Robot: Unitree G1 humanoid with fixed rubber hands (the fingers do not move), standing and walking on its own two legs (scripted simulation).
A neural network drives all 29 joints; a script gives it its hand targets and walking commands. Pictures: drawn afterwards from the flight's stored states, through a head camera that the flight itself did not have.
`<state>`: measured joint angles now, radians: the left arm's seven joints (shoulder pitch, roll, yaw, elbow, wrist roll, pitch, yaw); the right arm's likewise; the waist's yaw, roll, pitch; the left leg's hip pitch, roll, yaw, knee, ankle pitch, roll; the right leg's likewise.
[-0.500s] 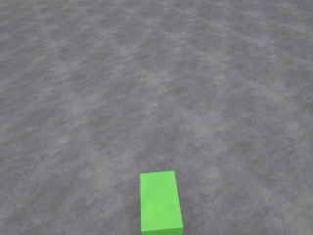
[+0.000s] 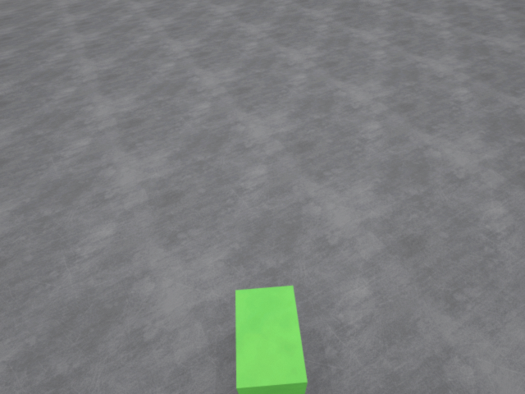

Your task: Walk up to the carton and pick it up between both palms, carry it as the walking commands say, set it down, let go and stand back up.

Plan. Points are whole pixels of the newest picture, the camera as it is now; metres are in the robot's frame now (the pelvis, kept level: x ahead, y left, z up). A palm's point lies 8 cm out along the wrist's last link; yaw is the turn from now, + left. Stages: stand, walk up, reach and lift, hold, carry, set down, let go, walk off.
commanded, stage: walk up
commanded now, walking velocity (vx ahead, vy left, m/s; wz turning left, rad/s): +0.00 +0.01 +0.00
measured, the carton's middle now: (268, 348) +0.42 +0.03 -0.63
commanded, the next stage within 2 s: stand in 2.00 s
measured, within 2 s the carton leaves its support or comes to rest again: neither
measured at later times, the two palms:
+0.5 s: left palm out of the picture -0.05 +0.30 -0.14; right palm out of the picture +0.03 -0.18 -0.16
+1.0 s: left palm out of the picture -0.02 +0.28 -0.14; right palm out of the picture -0.01 -0.15 -0.15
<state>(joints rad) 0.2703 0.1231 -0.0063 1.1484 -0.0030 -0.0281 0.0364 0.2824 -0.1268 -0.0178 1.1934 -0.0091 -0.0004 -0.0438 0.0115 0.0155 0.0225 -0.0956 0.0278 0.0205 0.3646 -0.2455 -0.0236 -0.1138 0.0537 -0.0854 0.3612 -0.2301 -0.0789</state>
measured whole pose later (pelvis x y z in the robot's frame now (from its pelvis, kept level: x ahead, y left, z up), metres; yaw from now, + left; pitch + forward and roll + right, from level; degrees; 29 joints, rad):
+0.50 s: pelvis -0.01 +0.06 -0.01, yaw +1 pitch +0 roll +0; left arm 0.33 0.18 0.03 1.10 0.02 0.00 0.03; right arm 0.22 -0.21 -0.04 1.08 -0.01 0.03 -0.03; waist 0.03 0.05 0.03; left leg -0.23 0.07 0.02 0.48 -0.24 -0.04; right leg -0.21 -0.04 -0.08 0.51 -0.29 0.00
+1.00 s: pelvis +0.00 +0.06 +0.00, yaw +1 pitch -1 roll +0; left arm 0.30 0.13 0.01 1.13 0.00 -0.03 0.03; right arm 0.28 -0.14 -0.01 1.16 -0.01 0.00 -0.03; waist 0.01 0.04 0.03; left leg -0.16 0.07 0.03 0.39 -0.20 -0.05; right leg -0.11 0.00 -0.10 0.36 -0.23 -0.02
